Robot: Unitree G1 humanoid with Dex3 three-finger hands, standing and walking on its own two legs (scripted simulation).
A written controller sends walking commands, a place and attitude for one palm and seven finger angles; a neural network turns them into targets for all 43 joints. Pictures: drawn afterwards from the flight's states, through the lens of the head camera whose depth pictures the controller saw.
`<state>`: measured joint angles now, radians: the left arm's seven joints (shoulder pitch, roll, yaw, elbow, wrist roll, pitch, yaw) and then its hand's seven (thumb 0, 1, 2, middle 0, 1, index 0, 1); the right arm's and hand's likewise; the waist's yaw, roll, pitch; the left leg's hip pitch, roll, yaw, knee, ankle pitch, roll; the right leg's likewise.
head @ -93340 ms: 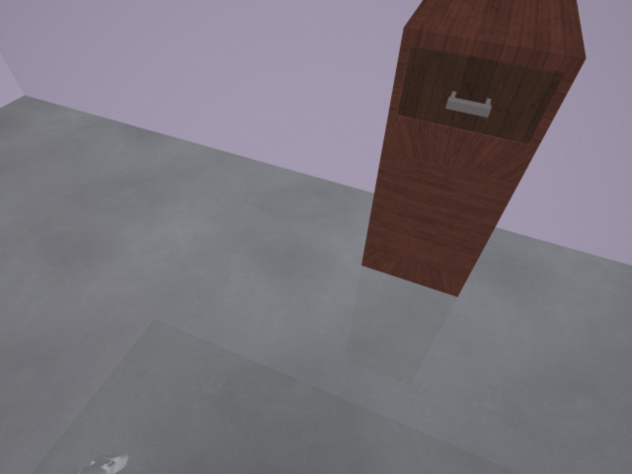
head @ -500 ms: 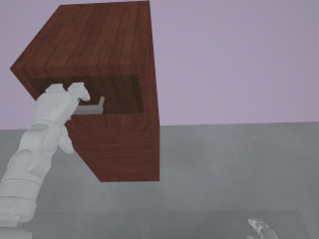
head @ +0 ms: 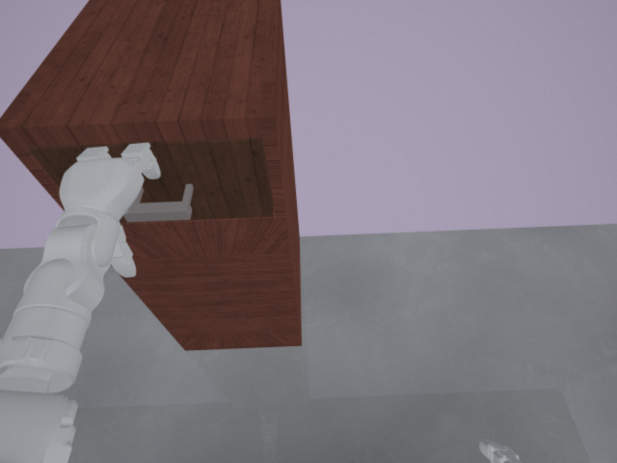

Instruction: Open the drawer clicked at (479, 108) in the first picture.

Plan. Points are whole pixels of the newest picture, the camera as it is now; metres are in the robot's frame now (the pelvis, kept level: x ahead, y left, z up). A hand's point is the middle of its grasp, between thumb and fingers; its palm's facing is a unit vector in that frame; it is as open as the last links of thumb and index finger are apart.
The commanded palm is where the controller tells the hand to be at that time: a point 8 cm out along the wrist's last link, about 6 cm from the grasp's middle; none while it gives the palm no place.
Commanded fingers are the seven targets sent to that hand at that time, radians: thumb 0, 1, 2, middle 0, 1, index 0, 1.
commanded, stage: move the hooked fingers above the handle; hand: left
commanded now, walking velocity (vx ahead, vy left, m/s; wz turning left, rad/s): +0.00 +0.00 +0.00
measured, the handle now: (160, 201) +0.48 +0.28 +0.02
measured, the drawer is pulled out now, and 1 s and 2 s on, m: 0.00 0.00 0.00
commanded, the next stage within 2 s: none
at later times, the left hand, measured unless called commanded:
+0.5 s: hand (135, 200) +0.44 +0.28 +0.08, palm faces -0.02 -0.03 -1.00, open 13.7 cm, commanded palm +0.41 +0.28 +0.14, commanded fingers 0.00 -0.50 0.30 -0.30 -1.20 -0.30 -1.20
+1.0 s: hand (134, 197) +0.44 +0.28 +0.08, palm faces -0.04 -0.01 -1.00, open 13.8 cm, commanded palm +0.42 +0.29 +0.14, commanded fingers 0.00 -0.50 0.30 -0.30 -1.20 -0.30 -1.20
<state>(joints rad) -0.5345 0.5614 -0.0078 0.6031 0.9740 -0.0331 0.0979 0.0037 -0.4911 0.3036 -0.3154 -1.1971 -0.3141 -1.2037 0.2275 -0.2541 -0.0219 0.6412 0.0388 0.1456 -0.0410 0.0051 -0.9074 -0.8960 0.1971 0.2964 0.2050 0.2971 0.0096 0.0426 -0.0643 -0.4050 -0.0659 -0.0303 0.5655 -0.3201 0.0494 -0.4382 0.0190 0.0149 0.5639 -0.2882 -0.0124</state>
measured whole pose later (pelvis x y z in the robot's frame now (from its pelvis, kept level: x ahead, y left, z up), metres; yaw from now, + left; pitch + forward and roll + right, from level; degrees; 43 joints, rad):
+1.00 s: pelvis -0.01 +0.00 -0.01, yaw +0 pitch +13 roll -1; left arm -0.73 0.63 0.02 0.88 1.02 -0.15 0.11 0.00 -0.49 0.30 -0.32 -1.20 -0.32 -1.21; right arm 0.29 -0.27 -0.03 0.65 0.04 0.14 -0.06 0.00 -0.91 -0.90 0.20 0.30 0.21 0.30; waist -0.04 0.03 -0.09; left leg -0.53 -0.05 -0.03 0.64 -0.33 0.04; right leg -0.55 0.03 0.01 0.61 -0.29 -0.02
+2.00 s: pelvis +0.00 +0.00 -0.01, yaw -1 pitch +13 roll -1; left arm -0.64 0.61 0.06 0.81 1.02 -0.17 0.14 0.00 -0.49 0.30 -0.36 -1.22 -0.34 -1.22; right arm 0.28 -0.26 -0.03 0.66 0.03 0.17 -0.06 0.00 -0.91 -0.90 0.20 0.30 0.21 0.30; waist -0.03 0.05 -0.10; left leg -0.50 -0.05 -0.01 0.63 -0.35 0.05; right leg -0.53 0.04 0.03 0.60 -0.30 -0.01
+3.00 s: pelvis +0.00 +0.01 -0.01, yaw -1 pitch +13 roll -1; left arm -0.67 0.60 0.04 0.80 1.02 -0.25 0.14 0.00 -0.49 0.30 -0.36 -1.23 -0.32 -1.20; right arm 0.29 -0.27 -0.05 0.67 0.02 0.15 -0.06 0.00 -0.91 -0.90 0.20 0.30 0.21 0.30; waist -0.04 0.03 -0.10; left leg -0.54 -0.06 -0.02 0.67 -0.36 0.05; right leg -0.56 0.03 0.02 0.63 -0.31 -0.01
